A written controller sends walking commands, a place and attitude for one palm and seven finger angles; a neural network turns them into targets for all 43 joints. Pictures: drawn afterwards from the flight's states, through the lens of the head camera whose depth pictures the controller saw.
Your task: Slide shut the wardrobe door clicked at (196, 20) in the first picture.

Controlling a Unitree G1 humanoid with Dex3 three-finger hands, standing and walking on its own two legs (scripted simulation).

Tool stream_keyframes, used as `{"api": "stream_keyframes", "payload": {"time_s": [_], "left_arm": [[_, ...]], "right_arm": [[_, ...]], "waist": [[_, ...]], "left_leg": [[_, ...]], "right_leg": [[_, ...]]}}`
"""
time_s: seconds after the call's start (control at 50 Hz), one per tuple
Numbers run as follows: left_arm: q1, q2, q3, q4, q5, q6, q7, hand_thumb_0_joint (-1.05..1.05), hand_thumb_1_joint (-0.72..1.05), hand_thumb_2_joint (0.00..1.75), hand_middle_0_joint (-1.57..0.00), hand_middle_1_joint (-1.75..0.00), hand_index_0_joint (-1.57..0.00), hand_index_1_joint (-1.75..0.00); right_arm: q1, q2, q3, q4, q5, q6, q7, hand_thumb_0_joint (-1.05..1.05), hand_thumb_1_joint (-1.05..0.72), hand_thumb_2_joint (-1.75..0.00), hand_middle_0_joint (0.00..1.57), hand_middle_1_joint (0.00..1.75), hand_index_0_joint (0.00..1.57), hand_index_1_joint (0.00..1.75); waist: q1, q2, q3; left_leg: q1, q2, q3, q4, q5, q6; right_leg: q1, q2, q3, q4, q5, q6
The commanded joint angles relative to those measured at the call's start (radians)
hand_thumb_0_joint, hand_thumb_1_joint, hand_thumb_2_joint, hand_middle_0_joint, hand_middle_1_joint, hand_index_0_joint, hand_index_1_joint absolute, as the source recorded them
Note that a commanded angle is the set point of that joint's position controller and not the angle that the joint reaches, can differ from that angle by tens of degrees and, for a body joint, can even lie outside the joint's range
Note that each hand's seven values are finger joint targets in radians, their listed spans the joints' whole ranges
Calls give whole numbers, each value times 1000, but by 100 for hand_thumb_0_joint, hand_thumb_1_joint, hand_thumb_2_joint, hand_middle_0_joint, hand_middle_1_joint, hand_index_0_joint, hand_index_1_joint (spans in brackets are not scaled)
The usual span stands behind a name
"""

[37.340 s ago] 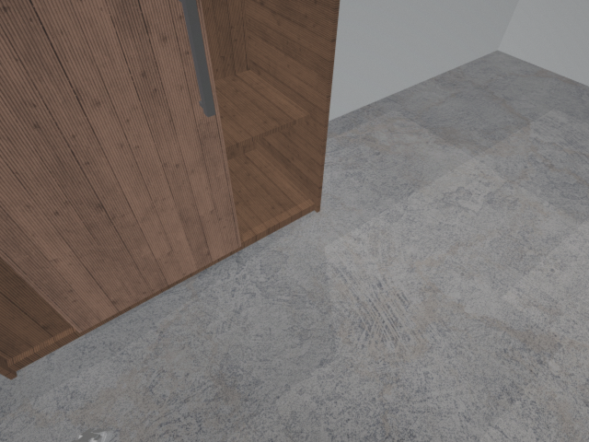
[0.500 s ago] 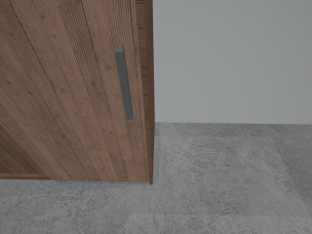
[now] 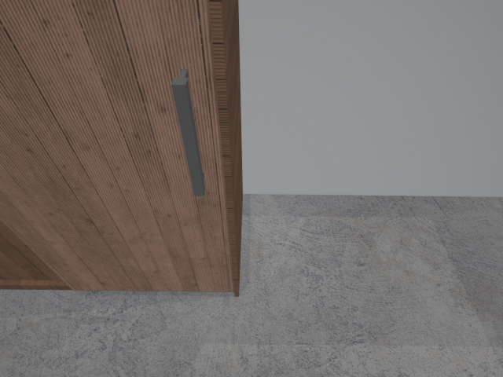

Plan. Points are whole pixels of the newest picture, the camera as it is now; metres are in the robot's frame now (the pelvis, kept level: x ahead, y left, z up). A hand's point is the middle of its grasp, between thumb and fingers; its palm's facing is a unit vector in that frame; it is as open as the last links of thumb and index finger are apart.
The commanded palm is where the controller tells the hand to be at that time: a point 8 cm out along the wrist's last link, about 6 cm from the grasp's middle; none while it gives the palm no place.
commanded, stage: come to a stop and stand still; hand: left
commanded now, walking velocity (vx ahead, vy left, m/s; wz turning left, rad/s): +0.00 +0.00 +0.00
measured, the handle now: (192, 139) +0.53 +0.15 +0.09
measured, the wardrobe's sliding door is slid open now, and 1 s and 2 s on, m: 0.00 0.00 0.00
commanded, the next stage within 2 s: look again from close up in 0.36 s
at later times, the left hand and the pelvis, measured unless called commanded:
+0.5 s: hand out of the picture +0.02 +0.16 -0.17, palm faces +0.02 -0.98 -0.21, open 7.3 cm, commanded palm none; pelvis +0.02 -0.01 +0.00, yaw +0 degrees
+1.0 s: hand out of the picture +0.01 +0.15 -0.17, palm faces +0.03 -0.98 -0.19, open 7.3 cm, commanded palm none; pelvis +0.02 -0.02 +0.00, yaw +1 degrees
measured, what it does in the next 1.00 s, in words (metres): stands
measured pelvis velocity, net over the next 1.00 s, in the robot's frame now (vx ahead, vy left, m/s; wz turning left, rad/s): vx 0.02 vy -0.02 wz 0.01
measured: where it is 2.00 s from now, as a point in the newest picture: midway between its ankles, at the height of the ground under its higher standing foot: outside the picture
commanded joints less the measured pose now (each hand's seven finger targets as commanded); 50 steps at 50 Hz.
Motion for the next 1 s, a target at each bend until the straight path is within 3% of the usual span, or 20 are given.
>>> {"api": "stream_keyframes", "payload": {"time_s": [0.0,0.06,0.12,0.26,0.72,0.98], "left_arm": [[56,106,24,-30,0,-12,6,0,90,90,-20,-30,-20,-30],[52,102,23,-29,0,-11,6,0,90,90,-20,-30,-20,-30],[55,105,25,-31,-1,-14,6,0,90,90,-20,-30,-20,-30],[43,112,27,-33,0,-16,6,0,90,90,-20,-30,-20,-30],[53,119,30,-30,-3,-22,7,0,90,90,-20,-30,-20,-30],[64,109,27,-25,-3,-21,6,0,90,90,-20,-30,-20,-30]], "right_arm": [[50,-103,-18,-26,3,-13,-6,0,-90,-90,20,30,20,30],[45,-103,-18,-22,2,-12,-7,0,-90,-90,20,30,20,30],[45,-106,-19,-23,2,-15,-9,0,-90,-90,20,30,20,30],[42,-110,-20,-18,2,-15,-11,0,-90,-90,20,30,20,30],[48,-98,-19,-2,3,-12,-14,0,-90,-90,20,30,20,30],[55,-93,-18,3,3,-9,-13,0,-90,-90,20,30,20,30]], "waist": [[5,2,46],[5,-9,62],[4,-5,20],[3,-14,22],[5,-14,22],[6,-4,45]], "left_leg": [[-22,115,-112,-96,168,13],[-23,115,-115,-98,169,13],[11,118,-107,-88,216,13],[16,119,-106,-82,255,9],[28,118,-97,-85,228,-3],[17,118,-101,-99,198,-7]], "right_leg": [[-11,-69,64,-58,194,-49],[-18,-69,65,-62,196,-49],[1,-73,66,-57,242,-51],[17,-76,62,-55,285,-54],[39,-85,72,-87,326,-62],[24,-79,68,-111,270,-58]]}}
